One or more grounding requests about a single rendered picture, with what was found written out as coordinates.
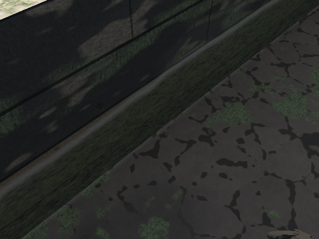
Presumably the right robot hand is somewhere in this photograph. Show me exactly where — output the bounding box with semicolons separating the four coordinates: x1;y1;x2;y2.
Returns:
267;229;312;239

